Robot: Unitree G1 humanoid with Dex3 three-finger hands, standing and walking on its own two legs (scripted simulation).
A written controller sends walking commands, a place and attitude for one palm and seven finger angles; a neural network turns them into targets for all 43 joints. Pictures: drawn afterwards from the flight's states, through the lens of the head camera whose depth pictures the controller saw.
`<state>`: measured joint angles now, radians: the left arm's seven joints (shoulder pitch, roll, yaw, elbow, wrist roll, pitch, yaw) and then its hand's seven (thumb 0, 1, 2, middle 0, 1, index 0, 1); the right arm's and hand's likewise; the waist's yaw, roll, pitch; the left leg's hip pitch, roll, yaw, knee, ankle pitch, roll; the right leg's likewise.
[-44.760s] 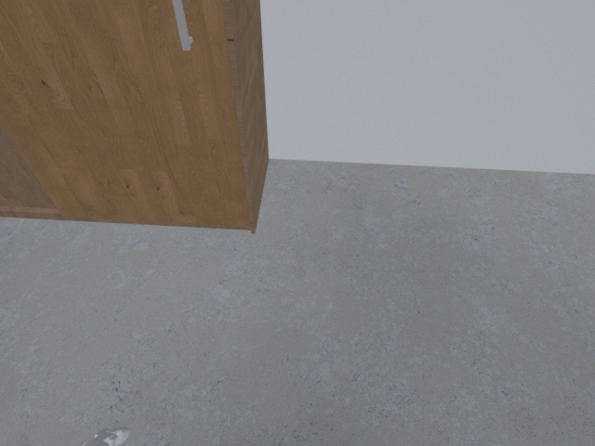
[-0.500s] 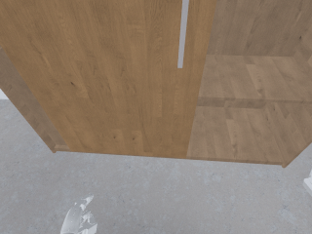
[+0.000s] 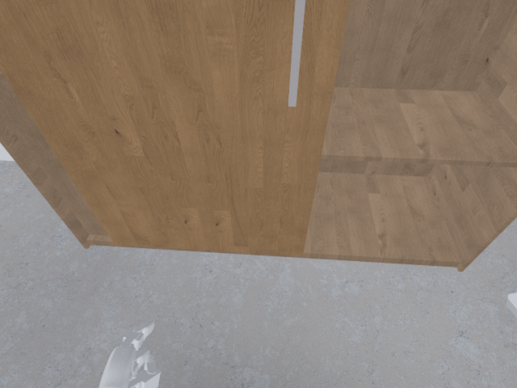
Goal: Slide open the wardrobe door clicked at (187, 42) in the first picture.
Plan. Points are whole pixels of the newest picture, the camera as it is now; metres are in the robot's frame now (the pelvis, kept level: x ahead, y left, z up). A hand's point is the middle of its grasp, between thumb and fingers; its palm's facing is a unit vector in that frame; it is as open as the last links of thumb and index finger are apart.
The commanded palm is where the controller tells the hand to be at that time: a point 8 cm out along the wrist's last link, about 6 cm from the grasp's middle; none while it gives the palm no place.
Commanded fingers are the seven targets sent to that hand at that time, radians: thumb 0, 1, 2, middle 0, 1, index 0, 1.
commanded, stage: let the arm hang, fingers relaxed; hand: right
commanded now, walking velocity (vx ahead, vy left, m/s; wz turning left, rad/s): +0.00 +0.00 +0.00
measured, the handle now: (297, 34) +0.74 -0.05 +0.21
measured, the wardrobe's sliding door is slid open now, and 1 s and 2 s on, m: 0.68 0.68 0.68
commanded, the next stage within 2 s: look to check the result in 1.10 s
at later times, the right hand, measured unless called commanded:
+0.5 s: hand out of the picture -0.03 -0.18 -0.19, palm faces +0.02 +0.98 -0.19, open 7.2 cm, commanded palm none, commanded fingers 0.00 -0.90 -0.90 0.20 0.30 0.20 0.30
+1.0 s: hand out of the picture +0.04 -0.18 -0.18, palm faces +0.00 +0.98 -0.18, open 7.4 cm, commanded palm none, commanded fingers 0.00 -0.90 -0.90 0.20 0.30 0.20 0.30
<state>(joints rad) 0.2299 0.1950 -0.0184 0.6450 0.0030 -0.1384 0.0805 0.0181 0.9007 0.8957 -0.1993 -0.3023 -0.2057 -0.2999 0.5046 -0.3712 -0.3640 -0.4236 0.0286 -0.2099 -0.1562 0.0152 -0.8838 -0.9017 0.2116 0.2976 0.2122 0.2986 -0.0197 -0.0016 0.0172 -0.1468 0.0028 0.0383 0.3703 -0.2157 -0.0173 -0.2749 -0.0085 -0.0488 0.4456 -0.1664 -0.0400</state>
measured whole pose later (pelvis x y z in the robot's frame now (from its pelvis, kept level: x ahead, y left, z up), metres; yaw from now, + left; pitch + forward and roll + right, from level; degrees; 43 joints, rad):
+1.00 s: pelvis +0.01 +0.00 +0.00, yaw -1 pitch -1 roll +1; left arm 0.21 0.18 -0.01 1.11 0.02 0.01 0.02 0.01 0.91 0.90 -0.20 -0.30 -0.20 -0.30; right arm 0.21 -0.18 0.01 1.10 -0.01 0.00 -0.03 0.00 -0.91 -0.90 0.20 0.29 0.20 0.30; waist 0.01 0.01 0.02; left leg -0.14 0.03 0.04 0.40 -0.25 -0.03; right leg -0.24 0.02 -0.05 0.41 -0.16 -0.05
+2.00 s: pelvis +0.02 -0.01 +0.00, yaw +0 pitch -1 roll +0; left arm 0.21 0.19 -0.01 1.13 0.01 0.00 0.03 0.01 0.91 0.90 -0.20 -0.30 -0.20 -0.30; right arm 0.23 -0.19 0.01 1.14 -0.01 0.00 -0.02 0.00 -0.90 -0.90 0.20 0.29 0.20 0.30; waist 0.01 0.01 0.05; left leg -0.09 0.05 0.04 0.36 -0.25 -0.04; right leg -0.20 0.04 -0.06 0.38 -0.17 -0.06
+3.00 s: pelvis +0.02 +0.00 +0.01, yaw -1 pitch -1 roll +0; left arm 0.12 0.29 0.00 1.13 0.01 -0.01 0.01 0.01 0.90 0.90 -0.20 -0.30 -0.20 -0.30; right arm 0.15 -0.30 0.00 1.13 -0.01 -0.01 -0.01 0.00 -0.90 -0.90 0.20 0.30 0.20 0.30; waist 0.01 0.01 0.06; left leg -0.05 0.03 0.05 0.30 -0.22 -0.02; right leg -0.16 0.02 -0.04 0.32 -0.14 -0.04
